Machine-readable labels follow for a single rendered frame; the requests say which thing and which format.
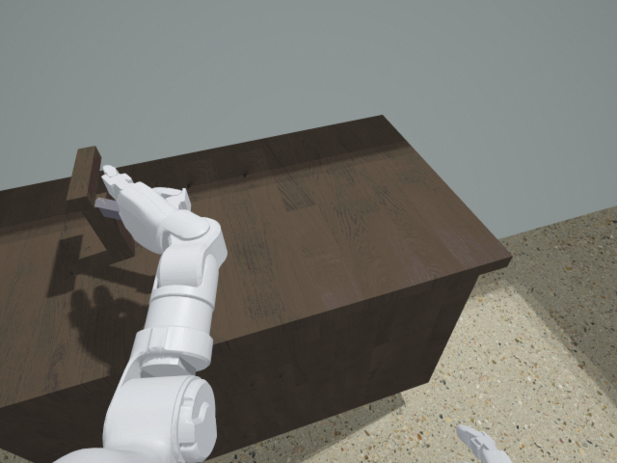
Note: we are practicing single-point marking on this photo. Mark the counter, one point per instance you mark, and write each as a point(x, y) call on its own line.
point(349, 264)

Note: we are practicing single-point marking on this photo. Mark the tap lever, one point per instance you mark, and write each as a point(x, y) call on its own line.
point(110, 209)

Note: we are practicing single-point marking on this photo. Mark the robot right hand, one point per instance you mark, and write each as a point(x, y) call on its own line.
point(482, 445)

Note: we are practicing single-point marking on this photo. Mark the robot left hand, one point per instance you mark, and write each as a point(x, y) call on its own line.
point(142, 209)

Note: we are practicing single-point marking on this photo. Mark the left robot forearm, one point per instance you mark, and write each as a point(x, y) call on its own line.
point(175, 340)

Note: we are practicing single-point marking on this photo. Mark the robot left upper arm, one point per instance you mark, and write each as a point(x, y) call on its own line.
point(167, 419)

